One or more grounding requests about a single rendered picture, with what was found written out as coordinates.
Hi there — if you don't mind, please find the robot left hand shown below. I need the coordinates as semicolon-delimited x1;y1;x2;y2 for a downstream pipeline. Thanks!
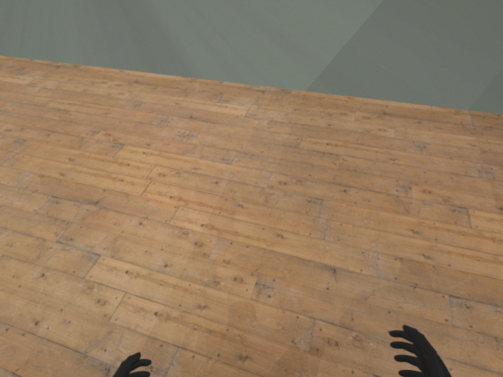
113;352;152;377

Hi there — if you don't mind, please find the robot right hand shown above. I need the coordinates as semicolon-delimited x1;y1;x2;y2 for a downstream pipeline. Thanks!
389;325;452;377

